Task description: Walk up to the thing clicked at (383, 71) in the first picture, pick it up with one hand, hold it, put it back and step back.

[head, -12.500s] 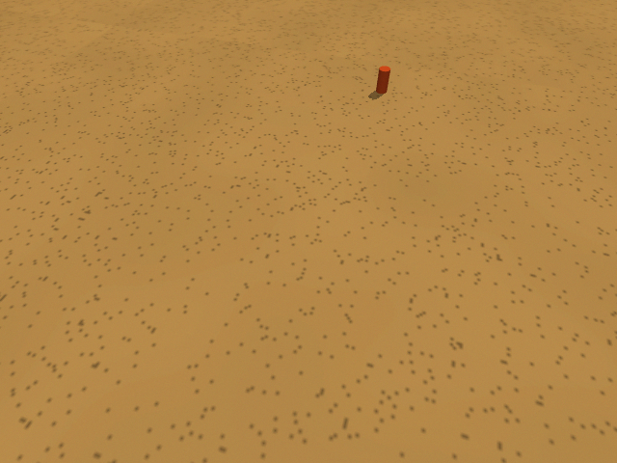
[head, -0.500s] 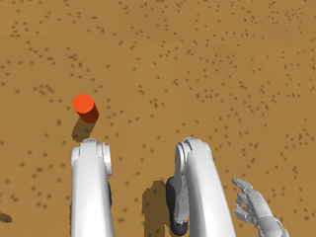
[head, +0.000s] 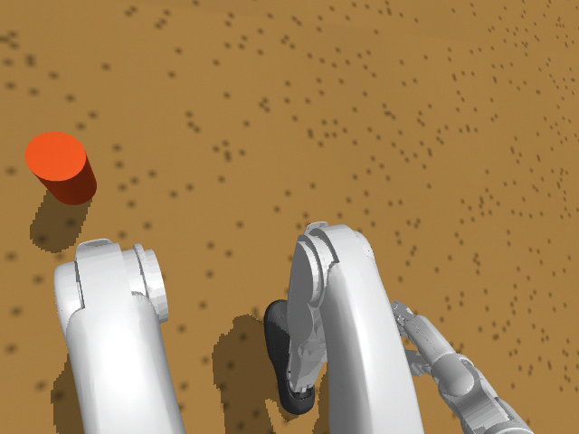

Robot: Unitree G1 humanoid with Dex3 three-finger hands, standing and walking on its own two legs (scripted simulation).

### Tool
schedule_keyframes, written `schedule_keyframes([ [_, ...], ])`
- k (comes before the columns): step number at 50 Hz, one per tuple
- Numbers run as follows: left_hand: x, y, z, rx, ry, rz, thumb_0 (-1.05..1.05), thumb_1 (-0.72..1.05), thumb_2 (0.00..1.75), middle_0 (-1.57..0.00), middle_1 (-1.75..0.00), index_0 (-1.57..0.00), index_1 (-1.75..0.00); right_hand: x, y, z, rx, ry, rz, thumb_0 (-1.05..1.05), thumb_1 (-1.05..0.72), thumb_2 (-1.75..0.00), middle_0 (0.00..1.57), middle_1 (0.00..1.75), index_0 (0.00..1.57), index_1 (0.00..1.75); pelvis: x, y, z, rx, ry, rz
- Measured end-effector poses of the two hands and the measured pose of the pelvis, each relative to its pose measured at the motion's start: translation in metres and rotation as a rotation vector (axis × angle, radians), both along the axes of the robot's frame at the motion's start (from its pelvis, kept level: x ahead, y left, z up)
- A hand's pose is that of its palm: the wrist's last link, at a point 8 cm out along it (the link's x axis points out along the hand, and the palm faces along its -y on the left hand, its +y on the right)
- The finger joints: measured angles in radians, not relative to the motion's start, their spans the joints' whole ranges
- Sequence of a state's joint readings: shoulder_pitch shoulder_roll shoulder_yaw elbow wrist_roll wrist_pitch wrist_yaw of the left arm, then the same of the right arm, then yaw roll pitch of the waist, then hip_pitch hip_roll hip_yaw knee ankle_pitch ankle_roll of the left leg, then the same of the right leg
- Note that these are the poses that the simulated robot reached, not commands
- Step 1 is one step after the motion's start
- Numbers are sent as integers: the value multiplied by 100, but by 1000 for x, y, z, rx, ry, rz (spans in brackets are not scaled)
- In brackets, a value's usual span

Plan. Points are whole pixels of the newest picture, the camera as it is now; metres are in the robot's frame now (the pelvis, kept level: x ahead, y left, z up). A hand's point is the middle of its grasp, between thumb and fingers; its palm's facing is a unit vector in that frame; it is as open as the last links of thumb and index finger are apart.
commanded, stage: close in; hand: left
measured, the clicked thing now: (66, 172) +0.45 +0.25 -0.23
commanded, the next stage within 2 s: close in 0.68 s
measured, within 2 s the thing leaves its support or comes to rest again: leaves its support in 1.86 s
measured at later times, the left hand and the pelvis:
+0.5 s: hand (16, 184) +0.41 +0.30 -0.17, palm faces +0.25 -0.97 +0.00, open 17.3 cm; pelvis -0.01 +0.01 -0.02, yaw -4 degrees
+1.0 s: hand (47, 178) +0.42 +0.27 -0.18, palm faces +0.26 -0.96 +0.01, open 14.3 cm; pelvis -0.02 +0.02 -0.02, yaw -6 degrees
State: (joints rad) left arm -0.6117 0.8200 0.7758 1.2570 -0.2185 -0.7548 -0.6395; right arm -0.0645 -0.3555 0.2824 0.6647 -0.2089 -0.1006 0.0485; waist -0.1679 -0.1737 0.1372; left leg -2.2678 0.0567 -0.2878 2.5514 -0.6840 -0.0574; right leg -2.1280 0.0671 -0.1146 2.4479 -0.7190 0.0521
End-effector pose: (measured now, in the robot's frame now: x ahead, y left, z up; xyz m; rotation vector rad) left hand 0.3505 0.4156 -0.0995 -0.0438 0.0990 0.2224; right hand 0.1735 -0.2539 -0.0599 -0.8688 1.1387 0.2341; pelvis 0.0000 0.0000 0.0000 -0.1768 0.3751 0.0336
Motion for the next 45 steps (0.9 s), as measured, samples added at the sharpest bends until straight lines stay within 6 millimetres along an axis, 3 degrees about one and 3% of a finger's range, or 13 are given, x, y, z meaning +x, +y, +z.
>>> schedule_keyframes([
  [7, 10, -24, -37, -6, 9, -16, -2, -56, 5, -5, -9, -6, -9, -2, 6, -3, -45, 24, 63, 0, -91, -89, 21, 30, 21, 30, -1, 3, -12, -23, -57, -20],
  [14, 18, -51, -60, -20, 6, 32, -2, -57, 7, -4, -11, -7, -9, 3, 11, 6, -84, 16, 137, 0, -91, -89, 21, 30, 21, 30, -5, 6, -19, -50, -109, -37],
  [21, 23, -66, -67, 22, -16, 39, -2, -55, 9, -4, -11, -6, -9, -3, 9, 12, -137, 47, 164, 0, -91, -90, 21, 30, 21, 30, -8, 9, -22, -68, -145, -42],
  [34, 28, -89, -77, 30, -37, 23, -1, -47, 13, -7, -12, -9, -10, -33, 13, 18, -171, 119, 158, 0, -91, -90, 21, 30, 21, 30, -15, 15, -24, -97, -190, -53],
  [45, 34, -99, -84, 37, -55, 37, -1, -36, 22, -14, -17, -15, -17, -44, 19, 19, -179, 156, 160, 0, -90, -90, 21, 30, 21, 30, -16, 18, -24, -118, -205, -61],
])
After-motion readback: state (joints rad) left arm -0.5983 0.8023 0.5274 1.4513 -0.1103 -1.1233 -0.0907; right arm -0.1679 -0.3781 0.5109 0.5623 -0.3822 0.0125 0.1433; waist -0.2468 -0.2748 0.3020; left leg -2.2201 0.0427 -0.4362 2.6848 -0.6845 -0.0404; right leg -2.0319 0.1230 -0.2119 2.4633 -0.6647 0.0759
